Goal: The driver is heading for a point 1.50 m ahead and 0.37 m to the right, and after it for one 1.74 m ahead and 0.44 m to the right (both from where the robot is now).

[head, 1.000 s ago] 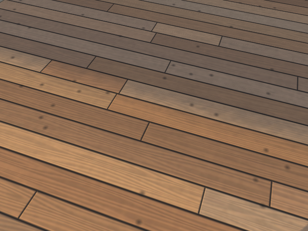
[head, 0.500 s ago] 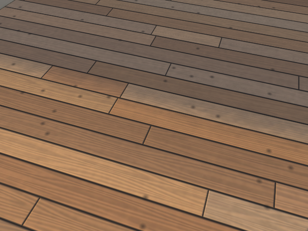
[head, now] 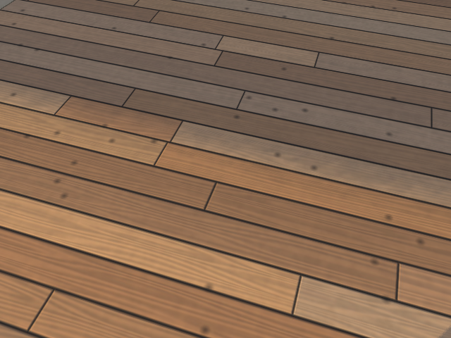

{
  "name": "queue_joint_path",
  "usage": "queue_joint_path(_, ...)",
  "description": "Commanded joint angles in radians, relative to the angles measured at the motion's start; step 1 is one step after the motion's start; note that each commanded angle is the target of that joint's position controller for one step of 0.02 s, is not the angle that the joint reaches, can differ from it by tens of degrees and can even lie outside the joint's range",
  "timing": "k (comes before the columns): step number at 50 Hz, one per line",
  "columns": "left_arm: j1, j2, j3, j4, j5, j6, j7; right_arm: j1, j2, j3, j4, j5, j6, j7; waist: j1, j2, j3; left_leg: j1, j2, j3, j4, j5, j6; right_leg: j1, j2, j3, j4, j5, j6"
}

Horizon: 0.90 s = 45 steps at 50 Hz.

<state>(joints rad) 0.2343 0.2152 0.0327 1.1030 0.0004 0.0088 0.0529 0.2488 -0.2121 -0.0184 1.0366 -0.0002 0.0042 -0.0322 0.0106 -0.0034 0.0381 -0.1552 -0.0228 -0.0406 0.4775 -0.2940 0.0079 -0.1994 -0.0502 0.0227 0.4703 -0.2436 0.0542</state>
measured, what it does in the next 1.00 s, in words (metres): walks ahead: left foot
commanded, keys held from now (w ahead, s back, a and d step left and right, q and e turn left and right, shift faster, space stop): w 1.00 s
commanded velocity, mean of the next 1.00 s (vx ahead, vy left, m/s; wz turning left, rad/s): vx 0.39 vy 0.00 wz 0.00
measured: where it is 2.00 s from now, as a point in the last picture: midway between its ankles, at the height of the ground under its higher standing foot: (247, 202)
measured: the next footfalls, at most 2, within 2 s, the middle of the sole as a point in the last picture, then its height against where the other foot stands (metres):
left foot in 0.68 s outside the picture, level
right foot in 1.22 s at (281, 266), level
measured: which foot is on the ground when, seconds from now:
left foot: down 0.00-0.22, up 0.24-0.66, down 0.68-1.00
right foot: down 0.00-0.68, up 0.70-1.00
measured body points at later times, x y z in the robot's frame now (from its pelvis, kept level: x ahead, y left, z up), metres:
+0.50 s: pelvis +0.13 -0.04 +0.01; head +0.15 -0.06 +0.46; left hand +0.03 +0.19 -0.13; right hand +0.30 -0.29 -0.12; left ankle +0.26 +0.12 -0.68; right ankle +0.02 -0.13 -0.74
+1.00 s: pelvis +0.43 +0.01 +0.01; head +0.44 +0.01 +0.46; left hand +0.58 +0.27 -0.10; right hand +0.41 -0.25 -0.14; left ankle +0.40 +0.09 -0.74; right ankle +0.56 -0.17 -0.67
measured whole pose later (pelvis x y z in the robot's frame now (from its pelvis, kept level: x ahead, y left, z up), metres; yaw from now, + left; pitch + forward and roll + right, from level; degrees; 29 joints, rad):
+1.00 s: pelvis +0.43 +0.01 +0.01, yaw +0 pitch +1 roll +2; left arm 0.12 0.27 0.07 0.89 -0.01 -0.09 0.02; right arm 0.34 -0.23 -0.04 1.04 0.00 -0.10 0.01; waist -0.06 -0.04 0.01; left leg -0.07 -0.09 0.06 0.22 -0.17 0.08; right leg -0.68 -0.15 0.04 0.88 -0.07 -0.01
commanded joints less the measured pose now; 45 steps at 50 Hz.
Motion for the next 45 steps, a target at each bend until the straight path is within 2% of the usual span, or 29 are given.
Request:
queue_joint_path(1, 0.059, 0.087, 0.012, -0.004, -0.006, -0.003, 0.005, 0.056, -0.111, -0.020, -0.008, 0.007, -0.002, -0.008, -0.006, 0.027, 0.002, -0.071, 0.016, -0.020, -0.121, -0.124, 0.034, 0.007, 0.056, -0.070, -0.013, -0.091, -0.023)
queue_joint_path(2, 0.050, 0.088, 0.014, -0.010, -0.010, -0.004, 0.007, 0.059, -0.138, -0.029, -0.011, 0.013, 0.000, -0.010, -0.013, 0.055, 0.034, -0.104, 0.034, -0.055, -0.143, -0.323, 0.061, -0.042, 0.079, -0.094, 0.037, -0.227, -0.033)
queue_joint_path(4, 0.008, 0.070, 0.009, -0.039, -0.009, -0.023, 0.001, 0.099, -0.180, -0.043, -0.015, 0.021, -0.010, -0.008, -0.040, 0.139, 0.107, -0.129, 0.154, -0.227, -0.242, -0.558, 0.135, -0.177, 0.090, -0.111, 0.172, -0.277, -0.049)
queue_joint_path(5, -0.001, 0.047, 0.003, -0.052, -0.012, -0.040, -0.009, 0.119, -0.210, -0.055, -0.012, 0.026, -0.020, -0.006, -0.048, 0.199, 0.121, -0.134, 0.240, -0.350, -0.294, -0.595, 0.186, -0.208, 0.071, -0.095, 0.273, -0.224, -0.059)
queue_joint_path(6, -0.006, 0.048, 0.003, -0.061, -0.018, -0.057, -0.020, 0.115, -0.214, -0.059, -0.015, 0.028, -0.030, -0.006, -0.044, 0.208, 0.142, -0.157, 0.295, -0.428, -0.325, -0.579, 0.223, -0.231, 0.038, -0.057, 0.331, -0.210, -0.080)
queue_joint_path(8, 0.026, 0.050, 0.005, -0.065, -0.033, -0.086, -0.039, 0.043, -0.186, -0.054, -0.041, 0.032, -0.045, -0.001, 0.003, 0.189, 0.158, -0.157, 0.301, -0.399, -0.299, -0.465, 0.213, -0.213, 0.004, -0.034, 0.254, -0.251, -0.124)
queue_joint_path(10, 0.186, 0.056, 0.018, 0.002, -0.027, -0.100, -0.046, -0.053, -0.164, -0.048, -0.074, 0.043, -0.044, 0.005, 0.087, 0.109, 0.117, -0.280, 0.173, -0.205, -0.162, -0.293, 0.135, 0.098, 0.056, -0.081, -0.013, -0.075, -0.132)
queue_joint_path(11, 0.292, 0.096, 0.033, 0.036, -0.015, -0.100, -0.047, -0.064, -0.120, -0.035, -0.085, 0.033, -0.050, 0.008, 0.113, -0.022, 0.059, -0.357, 0.089, -0.084, 0.064, -0.157, 0.087, 0.244, -0.023, 0.063, -0.077, -0.080, -0.136)
queue_joint_path(12, 0.420, 0.223, 0.062, 0.046, -0.020, -0.104, -0.052, -0.064, -0.065, -0.022, -0.116, 0.022, -0.065, 0.008, 0.135, -0.290, -0.007, -0.515, -0.031, 0.066, 0.396, -0.168, 0.022, 0.371, -0.247, 0.456, -0.253, -0.221, -0.241)
queue_joint_path(13, 0.409, 0.215, 0.050, 0.043, -0.001, -0.117, -0.062, -0.072, -0.088, -0.030, -0.132, 0.041, -0.080, 0.007, 0.109, -0.276, 0.014, -0.614, -0.023, -0.019, 0.603, -0.272, 0.030, 0.322, -0.359, 0.719, -0.340, -0.357, -0.330)
queue_joint_path(14, 0.309, 0.153, 0.031, 0.011, -0.002, -0.129, -0.061, -0.072, -0.108, -0.033, -0.131, 0.056, -0.093, 0.014, 0.062, -0.156, 0.101, -0.681, 0.045, -0.058, 0.705, -0.194, 0.053, 0.275, -0.350, 0.646, -0.336, -0.363, -0.319)
queue_joint_path(15, 0.249, 0.120, 0.021, -0.014, -0.005, -0.134, -0.064, -0.058, -0.106, -0.033, -0.116, 0.054, -0.102, 0.022, 0.041, -0.113, 0.115, -0.693, 0.082, -0.050, 0.716, -0.089, 0.071, 0.259, -0.296, 0.518, -0.334, -0.309, -0.281)
queue_joint_path(18, 0.242, 0.066, 0.000, -0.029, -0.003, -0.122, -0.067, -0.093, -0.129, -0.054, -0.110, 0.027, -0.112, 0.036, 0.035, -0.096, 0.083, -0.636, 0.131, 0.001, 0.586, 0.088, 0.067, 0.270, -0.185, 0.243, -0.339, 0.059, -0.204)
queue_joint_path(21, 0.299, 0.089, -0.002, -0.026, 0.005, -0.106, -0.049, -0.169, -0.074, -0.043, -0.137, 0.024, -0.100, 0.049, 0.048, -0.089, 0.068, -0.630, 0.119, 0.051, 0.464, 0.157, 0.027, 0.272, -0.159, 0.139, -0.339, 0.285, -0.217)
queue_joint_path(24, 0.297, 0.124, 0.003, -0.044, 0.006, -0.097, -0.034, -0.315, -0.045, -0.025, -0.194, 0.026, -0.098, 0.055, 0.069, -0.081, 0.098, -0.550, 0.087, 0.084, 0.244, 0.261, 0.003, 0.181, -0.139, 0.079, -0.375, 0.290, -0.218)
queue_joint_path(27, 0.329, 0.139, 0.011, -0.036, -0.005, -0.098, -0.030, -0.395, -0.060, -0.019, -0.226, 0.032, -0.098, 0.066, 0.077, -0.094, 0.127, -0.485, 0.066, 0.099, 0.132, 0.320, 0.012, 0.168, -0.158, 0.056, -0.399, 0.290, -0.226)
queue_joint_path(30, 0.322, 0.147, 0.022, -0.033, -0.015, -0.093, -0.028, -0.423, -0.087, -0.023, -0.254, 0.034, -0.106, 0.080, 0.046, -0.093, 0.125, -0.460, 0.061, 0.081, 0.062, 0.302, 0.053, 0.259, -0.199, 0.037, -0.353, 0.407, -0.211)
queue_joint_path(32, 0.291, 0.172, 0.034, -0.045, -0.010, -0.084, -0.028, -0.341, -0.134, -0.044, -0.242, 0.032, -0.110, 0.081, -0.018, -0.122, 0.039, -0.319, 0.017, 0.104, 0.060, 0.253, 0.087, 0.315, -0.210, 0.016, -0.226, 0.739, -0.189)
queue_joint_path(33, 0.272, 0.177, 0.037, -0.052, -0.004, -0.074, -0.028, -0.213, -0.168, -0.065, -0.207, 0.034, -0.109, 0.076, -0.086, -0.138, -0.046, -0.159, -0.017, 0.124, 0.068, 0.235, 0.110, 0.308, -0.193, -0.007, -0.077, 0.909, -0.173)
queue_joint_path(34, 0.254, 0.171, 0.033, -0.066, 0.002, -0.068, -0.030, -0.037, -0.209, -0.089, -0.154, 0.037, -0.103, 0.067, -0.168, -0.131, -0.149, 0.083, -0.009, 0.109, 0.064, 0.246, 0.141, 0.211, -0.153, -0.028, 0.131, 0.916, -0.143)
queue_joint_path(35, 0.265, 0.129, 0.015, -0.093, 0.020, -0.070, -0.033, 0.145, -0.284, -0.107, -0.116, 0.022, -0.095, 0.054, -0.207, 0.008, -0.293, 0.400, 0.205, -0.159, 0.078, 0.161, 0.206, -0.044, -0.080, -0.052, 0.463, 0.533, -0.118)
queue_joint_path(36, 0.401, -0.036, -0.024, -0.088, 0.001, -0.093, -0.048, 0.185, -0.303, -0.104, -0.094, 0.009, -0.095, 0.066, -0.110, 0.289, -0.453, 0.635, 0.426, -0.682, -0.110, -0.111, 0.372, -0.363, 0.117, 0.032, 0.795, -0.293, -0.069)
queue_joint_path(37, 0.293, 0.076, 0.001, -0.098, -0.030, -0.123, -0.052, 0.120, -0.207, -0.079, -0.096, 0.018, -0.101, 0.069, -0.137, 0.189, -0.331, 0.533, 0.377, -0.705, -0.209, -0.170, 0.317, -0.467, 0.072, 0.134, 0.908, -0.307, -0.097)
queue_joint_path(38, 0.186, 0.130, 0.018, -0.139, -0.055, -0.140, -0.052, 0.018, -0.167, -0.066, -0.112, 0.020, -0.108, 0.067, -0.107, 0.145, -0.169, 0.373, 0.351, -0.536, -0.226, -0.081, 0.273, -0.521, 0.023, 0.098, 0.912, -0.217, -0.115)
queue_joint_path(39, 0.137, 0.135, 0.021, -0.148, -0.051, -0.147, -0.043, -0.067, -0.145, -0.057, -0.130, 0.014, -0.117, 0.070, -0.069, 0.034, -0.106, 0.209, 0.320, -0.410, -0.249, 0.077, 0.251, -0.466, -0.032, 0.080, 0.865, -0.119, -0.118)
queue_joint_path(40, 0.120, 0.132, 0.032, -0.149, -0.036, -0.141, -0.035, -0.105, -0.118, -0.050, -0.132, 0.002, -0.123, 0.075, -0.036, 0.013, -0.069, 0.091, 0.283, -0.307, -0.269, 0.183, 0.236, -0.414, -0.064, 0.067, 0.814, -0.067, -0.115)
queue_joint_path(41, 0.149, 0.110, 0.034, -0.148, -0.029, -0.128, -0.034, -0.113, -0.097, -0.043, -0.123, -0.009, -0.127, 0.078, 0.000, 0.040, -0.071, 0.025, 0.254, -0.243, -0.295, 0.212, 0.229, -0.349, -0.091, 0.075, 0.780, -0.037, -0.115)
queue_joint_path(42, 0.164, 0.087, 0.034, -0.147, -0.028, -0.115, -0.034, -0.104, -0.089, -0.040, -0.112, -0.006, -0.127, 0.079, 0.014, 0.055, -0.063, -0.011, 0.239, -0.210, -0.320, 0.220, 0.233, -0.325, -0.098, 0.069, 0.747, -0.034, -0.112)
queue_joint_path(45, 0.086, 0.084, 0.039, -0.187, -0.019, -0.094, -0.030, -0.052, -0.133, -0.044, -0.082, -0.001, -0.130, 0.060, 0.020, 0.056, 0.002, -0.078, 0.233, -0.142, -0.380, 0.240, 0.251, -0.388, -0.121, 0.044, 0.627, 0.017, -0.083)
